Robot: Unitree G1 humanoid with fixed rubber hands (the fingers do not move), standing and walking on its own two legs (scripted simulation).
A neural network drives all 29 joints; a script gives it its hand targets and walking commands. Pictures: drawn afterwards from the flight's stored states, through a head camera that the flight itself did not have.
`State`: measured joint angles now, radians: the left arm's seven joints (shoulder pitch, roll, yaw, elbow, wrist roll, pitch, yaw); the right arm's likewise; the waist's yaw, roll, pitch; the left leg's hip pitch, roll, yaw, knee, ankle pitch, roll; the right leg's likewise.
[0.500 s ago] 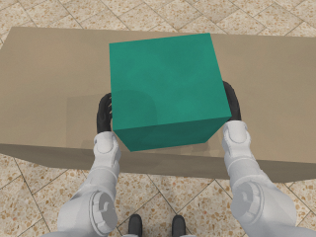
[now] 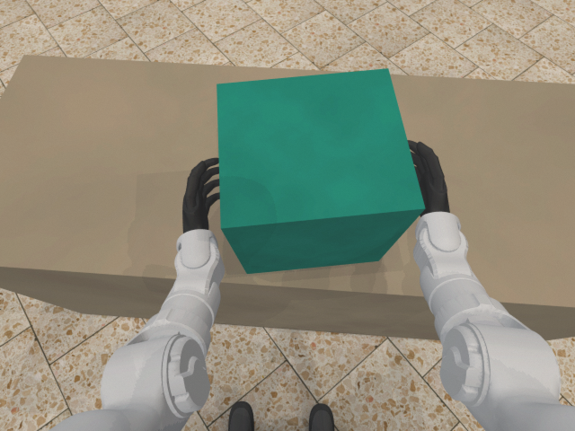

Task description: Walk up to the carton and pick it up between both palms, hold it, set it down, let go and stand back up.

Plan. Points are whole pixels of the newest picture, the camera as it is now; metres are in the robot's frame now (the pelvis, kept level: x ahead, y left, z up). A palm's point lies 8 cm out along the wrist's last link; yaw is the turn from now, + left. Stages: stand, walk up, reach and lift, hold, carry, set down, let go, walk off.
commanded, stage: set down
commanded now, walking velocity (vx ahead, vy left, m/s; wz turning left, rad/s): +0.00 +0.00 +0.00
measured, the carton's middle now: (308, 184) +0.48 -0.02 -0.05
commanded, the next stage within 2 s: none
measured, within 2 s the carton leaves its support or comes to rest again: rests again in 0.16 s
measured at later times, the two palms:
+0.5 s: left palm (202, 233) +0.38 +0.13 -0.01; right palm (463, 226) +0.38 -0.22 +0.00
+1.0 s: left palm (185, 246) +0.36 +0.15 -0.02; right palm (482, 242) +0.36 -0.25 -0.01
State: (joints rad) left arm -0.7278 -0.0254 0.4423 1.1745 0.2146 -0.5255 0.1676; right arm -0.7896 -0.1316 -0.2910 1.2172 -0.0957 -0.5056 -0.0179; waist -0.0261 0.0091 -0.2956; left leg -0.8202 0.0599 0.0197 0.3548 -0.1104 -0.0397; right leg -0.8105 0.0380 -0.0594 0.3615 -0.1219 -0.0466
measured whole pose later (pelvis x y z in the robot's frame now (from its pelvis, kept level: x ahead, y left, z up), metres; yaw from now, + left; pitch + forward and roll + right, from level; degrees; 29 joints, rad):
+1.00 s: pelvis -0.04 +0.00 -0.02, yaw +0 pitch +31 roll +0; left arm -0.66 0.08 0.11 1.17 -0.11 -0.56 0.15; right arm -0.71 -0.33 0.06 1.30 0.33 -0.53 0.06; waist -0.02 0.00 -0.34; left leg -0.92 0.06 0.02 0.55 -0.16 -0.04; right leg -0.92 0.03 -0.05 0.57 -0.18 -0.05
